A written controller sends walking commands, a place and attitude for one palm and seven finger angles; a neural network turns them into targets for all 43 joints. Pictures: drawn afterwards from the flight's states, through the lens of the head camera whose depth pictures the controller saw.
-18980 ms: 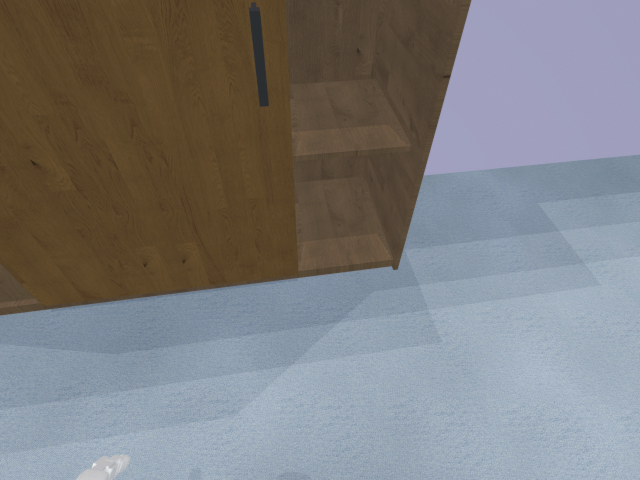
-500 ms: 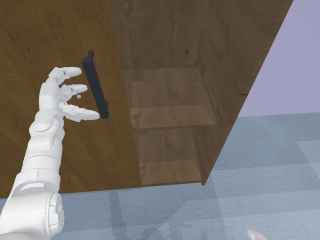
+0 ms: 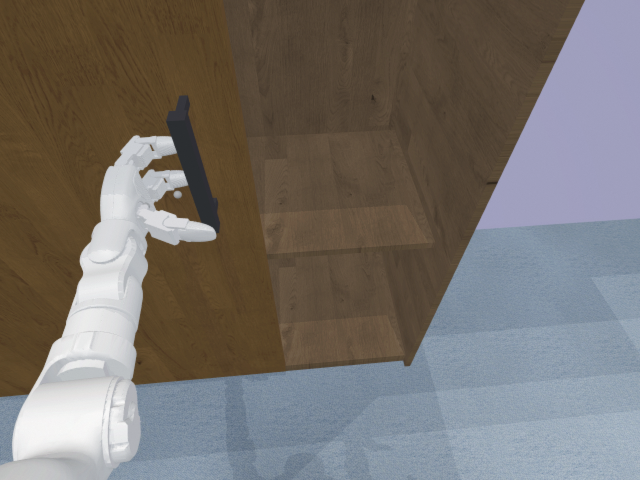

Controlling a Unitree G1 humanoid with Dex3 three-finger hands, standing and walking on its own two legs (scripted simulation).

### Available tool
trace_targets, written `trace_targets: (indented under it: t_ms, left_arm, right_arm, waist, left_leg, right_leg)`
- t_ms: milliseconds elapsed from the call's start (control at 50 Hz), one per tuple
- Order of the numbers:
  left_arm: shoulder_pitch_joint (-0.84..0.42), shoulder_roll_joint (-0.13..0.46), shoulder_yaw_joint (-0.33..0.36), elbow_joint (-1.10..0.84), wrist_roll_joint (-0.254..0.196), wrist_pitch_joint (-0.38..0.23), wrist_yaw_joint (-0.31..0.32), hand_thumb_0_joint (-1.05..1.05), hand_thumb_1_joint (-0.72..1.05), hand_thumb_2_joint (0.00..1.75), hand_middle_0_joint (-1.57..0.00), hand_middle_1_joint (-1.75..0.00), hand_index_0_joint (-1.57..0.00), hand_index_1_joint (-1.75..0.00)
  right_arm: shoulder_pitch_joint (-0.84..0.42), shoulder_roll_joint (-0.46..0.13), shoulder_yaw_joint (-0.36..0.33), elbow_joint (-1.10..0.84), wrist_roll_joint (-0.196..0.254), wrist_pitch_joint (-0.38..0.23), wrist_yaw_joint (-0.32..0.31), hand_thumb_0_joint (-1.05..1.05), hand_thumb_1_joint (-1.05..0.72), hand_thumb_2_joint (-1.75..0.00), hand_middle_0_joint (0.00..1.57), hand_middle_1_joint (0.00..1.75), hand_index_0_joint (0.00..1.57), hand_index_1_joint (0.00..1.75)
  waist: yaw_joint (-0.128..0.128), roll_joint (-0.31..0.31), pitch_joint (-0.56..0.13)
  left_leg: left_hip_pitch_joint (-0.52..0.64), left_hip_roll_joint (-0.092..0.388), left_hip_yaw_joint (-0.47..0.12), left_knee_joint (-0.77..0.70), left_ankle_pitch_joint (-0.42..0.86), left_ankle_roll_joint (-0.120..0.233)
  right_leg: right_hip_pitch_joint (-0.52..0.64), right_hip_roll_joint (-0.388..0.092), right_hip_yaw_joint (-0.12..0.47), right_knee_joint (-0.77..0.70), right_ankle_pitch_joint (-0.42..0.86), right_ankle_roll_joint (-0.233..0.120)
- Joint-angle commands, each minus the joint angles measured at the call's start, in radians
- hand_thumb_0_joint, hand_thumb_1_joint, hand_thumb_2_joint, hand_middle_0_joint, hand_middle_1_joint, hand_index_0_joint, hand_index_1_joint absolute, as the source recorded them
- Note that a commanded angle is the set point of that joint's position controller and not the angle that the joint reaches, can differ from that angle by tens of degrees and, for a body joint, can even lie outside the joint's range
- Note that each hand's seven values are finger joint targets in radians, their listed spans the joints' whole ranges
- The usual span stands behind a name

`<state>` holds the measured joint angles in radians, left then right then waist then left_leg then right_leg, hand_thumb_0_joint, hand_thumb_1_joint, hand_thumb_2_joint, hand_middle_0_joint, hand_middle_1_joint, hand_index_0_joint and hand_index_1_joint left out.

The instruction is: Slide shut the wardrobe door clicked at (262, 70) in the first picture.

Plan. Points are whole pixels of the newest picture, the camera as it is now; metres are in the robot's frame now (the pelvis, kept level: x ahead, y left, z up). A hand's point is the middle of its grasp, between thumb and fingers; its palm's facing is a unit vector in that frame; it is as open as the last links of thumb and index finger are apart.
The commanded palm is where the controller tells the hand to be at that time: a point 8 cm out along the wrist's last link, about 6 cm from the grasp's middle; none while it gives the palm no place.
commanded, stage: slide the fingers in behind the handle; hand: left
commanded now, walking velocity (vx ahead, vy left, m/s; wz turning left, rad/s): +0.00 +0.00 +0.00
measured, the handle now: (199, 170) +0.49 +0.16 +0.13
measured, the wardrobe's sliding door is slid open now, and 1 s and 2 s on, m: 0.38 0.38 0.38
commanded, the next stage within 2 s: grip the handle and tug to test in 1.48 s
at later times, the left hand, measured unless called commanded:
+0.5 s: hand (192, 199) +0.43 +0.16 +0.13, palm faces +0.09 -1.00 +0.01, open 14.0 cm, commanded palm +0.40 +0.21 +0.13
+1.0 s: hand (200, 199) +0.43 +0.15 +0.13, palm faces +0.13 -0.99 +0.00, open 14.2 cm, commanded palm +0.39 +0.19 +0.13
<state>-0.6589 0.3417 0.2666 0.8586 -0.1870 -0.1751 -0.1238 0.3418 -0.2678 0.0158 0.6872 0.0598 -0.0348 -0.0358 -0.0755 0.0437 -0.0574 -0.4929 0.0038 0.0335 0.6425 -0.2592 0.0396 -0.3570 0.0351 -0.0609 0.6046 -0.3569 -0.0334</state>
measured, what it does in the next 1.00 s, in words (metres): stands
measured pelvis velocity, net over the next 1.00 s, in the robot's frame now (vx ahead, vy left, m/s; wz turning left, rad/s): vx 0.01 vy -0.01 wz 0.00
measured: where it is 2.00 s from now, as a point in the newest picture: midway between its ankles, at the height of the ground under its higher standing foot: outside the picture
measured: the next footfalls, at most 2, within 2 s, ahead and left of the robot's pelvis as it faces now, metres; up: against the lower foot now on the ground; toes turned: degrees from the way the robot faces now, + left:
none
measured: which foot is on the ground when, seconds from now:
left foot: down 0.00-1.00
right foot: down 0.00-1.00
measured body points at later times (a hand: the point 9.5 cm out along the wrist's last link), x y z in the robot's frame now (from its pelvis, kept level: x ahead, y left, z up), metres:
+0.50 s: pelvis +0.01 +0.00 +0.00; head +0.03 +0.00 +0.45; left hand +0.42 +0.21 +0.13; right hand +0.12 -0.25 -0.11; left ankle +0.04 +0.09 -0.72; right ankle -0.03 -0.10 -0.72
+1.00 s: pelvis +0.01 -0.01 +0.00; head +0.03 -0.02 +0.45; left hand +0.41 +0.20 +0.14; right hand +0.11 -0.27 -0.11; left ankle +0.04 +0.09 -0.72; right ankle -0.03 -0.10 -0.72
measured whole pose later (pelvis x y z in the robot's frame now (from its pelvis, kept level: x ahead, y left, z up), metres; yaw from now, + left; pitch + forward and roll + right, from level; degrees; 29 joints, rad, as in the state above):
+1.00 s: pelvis +0.01 -0.01 +0.00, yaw +0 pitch +4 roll -1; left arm -0.53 0.24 0.20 0.62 -0.17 -0.10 0.02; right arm 0.30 -0.25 0.00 0.67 0.05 -0.03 -0.03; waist -0.05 0.04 -0.05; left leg -0.42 0.01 0.03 0.61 -0.26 0.03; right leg -0.29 0.04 -0.06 0.58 -0.36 -0.04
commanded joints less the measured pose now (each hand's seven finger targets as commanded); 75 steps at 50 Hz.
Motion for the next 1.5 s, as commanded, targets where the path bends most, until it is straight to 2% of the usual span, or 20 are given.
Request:
trace_targets:
  t_ms: [0, 60, 100, 200, 260, 400, 540, 600, 680, 700, 760, 860, 980, 1000, 1060, 1200, 1260, 1360, 1400, 1480]
  left_arm:
    - [-0.381, 0.246, 0.087, -0.292, -0.003, -0.062, 0.039, 0.0, -0.5, 0.3, -0.3, -1.2, -0.3, -1.2]
    - [-0.363, 0.261, 0.098, -0.387, 0.018, -0.071, 0.069, 0.0, -0.5, 0.3, -0.3, -1.2, -0.3, -1.2]
    - [-0.327, 0.263, 0.094, -0.399, 0.031, -0.066, 0.081, 0.0, -0.5, 0.3, -0.3, -1.2, -0.3, -1.2]
    - [-0.364, 0.14, -0.006, -0.408, 0.015, -0.03, 0.061, 0.0, -0.5, 0.3, -0.3, -1.2, -0.3, -1.2]
    - [-0.356, 0.078, -0.053, -0.407, 0.002, 0.0, 0.049, 0.0, -0.5, 0.3, -0.3, -1.2, -0.3, -1.2]
    - [-0.327, 0.102, -0.015, -0.426, 0.008, 0.013, 0.092, 0.0, -0.5, 0.3, -0.3, -1.2, -0.3, -1.2]
    - [-0.311, 0.101, -0.013, -0.483, 0.031, -0.004, 0.133, 0.0, -0.5, 0.3, -0.3, -1.2, -0.3, -1.2]
    - [-0.272, 0.131, 0.016, -0.435, 0.028, 0.018, 0.132, 0.0, -0.5, 0.3, -0.3, -1.2, -0.3, -1.2]
    - [-0.302, 0.093, -0.021, -0.472, 0.018, 0.024, 0.115, 0.0, -0.5, 0.3, -0.3, -1.2, -0.3, -1.2]
    - [-0.284, 0.096, -0.014, -0.477, 0.017, 0.02, 0.114, 0.0, -0.5, 0.3, -0.3, -1.2, -0.3, -1.2]
    - [-0.303, 0.022, -0.081, -0.497, 0.012, 0.013, 0.102, 0.0, -0.5, 0.3, -0.3, -1.2, -0.3, -1.2]
    - [-0.317, 0.071, -0.037, -0.468, 0.011, 0.012, 0.118, 0.0, -0.5, 0.3, -0.3, -1.2, -0.3, -1.2]
    - [-0.31, 0.021, -0.086, -0.481, 0.02, 0.003, 0.12, 0.0, -0.5, 0.3, -0.3, -1.2, -0.3, -1.2]
    - [-0.301, 0.056, -0.058, -0.46, 0.024, 0.004, 0.124, 0.0, -0.5, 0.3, -0.3, -1.2, -0.3, -1.2]
    - [-0.355, 0.003, -0.109, -0.469, 0.021, -0.004, 0.119, 0.0, -0.5, 0.3, -0.3, -1.2, -0.3, -1.2]
    - [-0.368, 0.047, -0.07, -0.425, 0.022, -0.008, 0.126, 0.0, -0.5, 0.3, -0.3, -1.2, -0.3, -1.2]
    - [-0.296, 0.095, -0.013, -0.425, 0.018, -0.009, 0.127, 0.0, -0.5, 0.3, -0.3, -1.2, -0.3, -1.2]
    - [-0.303, 0.096, -0.011, -0.428, 0.026, -0.002, 0.133, 0.0, -0.5, 0.3, -0.3, -1.2, -0.3, -1.2]
    - [-0.272, 0.143, 0.027, -0.435, 0.027, 0.001, 0.133, 0.0, -0.5, 0.3, -0.3, -1.2, -0.3, -1.2]
    - [-0.29, 0.102, -0.005, -0.476, 0.014, -0.003, 0.116, 0.0, -0.5, 0.3, -0.3, -1.2, -0.3, -1.2]
  right_arm:
    - [-0.02, -0.146, -0.043, -0.134, -0.004, -0.048, -0.004, 0.0, -0.9, -0.9, 0.2, 0.3, 0.2, 0.3]
    - [-0.032, -0.135, -0.043, -0.152, -0.008, -0.051, -0.003, 0.0, -0.9, -0.9, 0.2, 0.3, 0.2, 0.3]
    - [-0.039, -0.134, -0.04, -0.154, -0.01, -0.048, -0.003, 0.0, -0.9, -0.9, 0.2, 0.3, 0.2, 0.3]
    - [-0.051, -0.129, -0.043, -0.148, -0.002, -0.051, -0.008, 0.0, -0.9, -0.9, 0.2, 0.3, 0.2, 0.3]
    - [-0.05, -0.131, -0.047, -0.142, 0.003, -0.055, -0.008, 0.0, -0.9, -0.9, 0.2, 0.3, 0.2, 0.3]
    - [-0.048, -0.132, -0.05, -0.131, -0.006, -0.055, -0.002, 0.0, -0.9, -0.9, 0.2, 0.3, 0.2, 0.3]
    - [-0.068, -0.121, -0.048, -0.143, -0.01, -0.049, 0.009, 0.0, -0.9, -0.9, 0.2, 0.3, 0.2, 0.3]
    - [-0.068, -0.125, -0.045, -0.141, -0.01, -0.038, 0.003, 0.0, -0.9, -0.9, 0.2, 0.3, 0.2, 0.3]
    - [-0.081, -0.118, -0.044, -0.154, -0.004, -0.035, -0.001, 0.0, -0.9, -0.9, 0.2, 0.3, 0.2, 0.3]
    - [-0.079, -0.117, -0.046, -0.154, -0.005, -0.036, -0.001, 0.0, -0.9, -0.9, 0.2, 0.3, 0.2, 0.3]
    - [-0.073, -0.112, -0.048, -0.149, -0.004, -0.041, 0.004, 0.0, -0.9, -0.9, 0.2, 0.3, 0.2, 0.3]
    - [-0.066, -0.119, -0.051, -0.131, -0.006, -0.043, 0.001, 0.0, -0.9, -0.9, 0.2, 0.3, 0.2, 0.3]
    - [-0.074, -0.113, -0.05, -0.134, -0.006, -0.046, 0.008, 0.0, -0.9, -0.9, 0.2, 0.3, 0.2, 0.3]
    - [-0.067, -0.118, -0.051, -0.129, -0.006, -0.043, 0.007, 0.0, -0.9, -0.9, 0.2, 0.3, 0.2, 0.3]
    - [-0.074, -0.114, -0.051, -0.13, -0.003, -0.049, 0.007, 0.0, -0.9, -0.9, 0.2, 0.3, 0.2, 0.3]
    - [-0.066, -0.12, -0.05, -0.121, -0.006, -0.048, 0.005, 0.0, -0.9, -0.9, 0.2, 0.3, 0.2, 0.3]
    - [-0.072, -0.117, -0.048, -0.132, -0.007, -0.044, 0.005, 0.0, -0.9, -0.9, 0.2, 0.3, 0.2, 0.3]
    - [-0.072, -0.113, -0.043, -0.142, -0.008, -0.036, 0.007, 0.0, -0.9, -0.9, 0.2, 0.3, 0.2, 0.3]
    - [-0.072, -0.117, -0.044, -0.145, -0.01, -0.03, 0.006, 0.0, -0.9, -0.9, 0.2, 0.3, 0.2, 0.3]
    - [-0.077, -0.114, -0.047, -0.151, -0.005, -0.031, 0.004, 0.0, -0.9, -0.9, 0.2, 0.3, 0.2, 0.3]
  waist:
    - [0.023, -0.021, -0.283]
    - [0.03, 0.005, -0.317]
    - [0.03, -0.005, -0.29]
    - [-0.009, 0.009, -0.262]
    - [-0.015, 0.028, -0.277]
    - [0.01, -0.023, -0.304]
    - [0.02, 0.007, -0.306]
    - [0.025, -0.055, -0.273]
    - [0.016, -0.032, -0.279]
    - [0.027, -0.022, -0.291]
    - [0.007, 0.014, -0.298]
    - [0.008, -0.05, -0.289]
    - [0.005, -0.013, -0.29]
    - [0.013, -0.038, -0.283]
    - [-0.007, -0.024, -0.267]
    - [0.001, -0.05, -0.271]
    - [0.03, -0.055, -0.307]
    - [0.027, -0.044, -0.279]
    - [0.038, -0.041, -0.28]
    - [0.021, -0.032, -0.289]
  left_leg:
    - [0.305, 0.004, -0.078, -0.061, 0.158, 0.012]
    - [0.326, 0.006, -0.065, -0.063, 0.192, 0.01]
    - [0.31, 0.008, -0.066, -0.065, 0.195, 0.009]
    - [0.356, 0.016, -0.07, -0.066, 0.181, 0.005]
    - [0.401, 0.019, -0.083, -0.064, 0.205, -0.001]
    - [0.389, 0.011, -0.082, -0.057, 0.262, 0.0]
    - [0.394, 0.01, -0.071, -0.058, 0.281, -0.003]
    - [0.341, 0.006, -0.061, -0.066, 0.253, 0.002]
    - [0.345, -0.001, -0.049, -0.069, 0.236, 0.005]
    - [0.352, 0.0, -0.051, -0.065, 0.254, 0.004]
    - [0.396, 0.004, -0.059, -0.057, 0.275, 0.001]
    - [0.361, -0.001, -0.056, -0.062, 0.238, 0.006]
    - [0.367, -0.005, -0.049, -0.057, 0.24, 0.007]
    - [0.35, -0.004, -0.056, -0.058, 0.232, 0.007]
    - [0.366, -0.004, -0.054, -0.058, 0.217, 0.008]
    - [0.344, -0.007, -0.054, -0.061, 0.197, 0.01]
    - [0.328, -0.012, -0.041, -0.064, 0.226, 0.009]
    - [0.313, -0.012, -0.034, -0.067, 0.231, 0.01]
    - [0.299, -0.012, -0.033, -0.065, 0.236, 0.01]
    - [0.33, -0.009, -0.029, -0.063, 0.249, 0.01]
  right_leg:
    - [-0.034, 0.003, 0.043, -0.097, 0.25, 0.009]
    - [-0.005, 0.002, 0.05, -0.089, 0.287, 0.012]
    - [0.003, 0.002, 0.047, -0.089, 0.29, 0.01]
    - [-0.045, 0.006, 0.041, -0.105, 0.267, 0.01]
    - [-0.078, 0.008, 0.032, -0.105, 0.268, 0.009]
    - [-0.033, 0.004, 0.031, -0.098, 0.321, 0.009]
    - [-0.014, 0.003, 0.036, -0.091, 0.347, 0.009]
    - [0.024, 0.001, 0.04, -0.104, 0.358, 0.011]
    - [0.03, -0.001, 0.049, -0.11, 0.373, 0.015]
    - [0.042, -0.001, 0.048, -0.107, 0.379, 0.01]
    - [-0.004, 0.004, 0.042, -0.104, 0.376, 0.011]
    - [0.012, 0.001, 0.048, -0.113, 0.371, 0.017]
    - [0.007, -0.001, 0.052, -0.112, 0.384, 0.018]
    - [0.02, -0.001, 0.049, -0.111, 0.37, 0.013]
    - [-0.015, 0.0, 0.051, -0.115, 0.357, 0.017]
    - [0.001, -0.003, 0.056, -0.118, 0.342, 0.018]
    - [0.06, -0.007, 0.062, -0.11, 0.408, 0.02]
    - [0.058, -0.007, 0.061, -0.109, 0.422, 0.022]
    - [0.084, -0.009, 0.065, -0.11, 0.436, 0.02]
    - [0.068, -0.005, 0.064, -0.113, 0.449, 0.023]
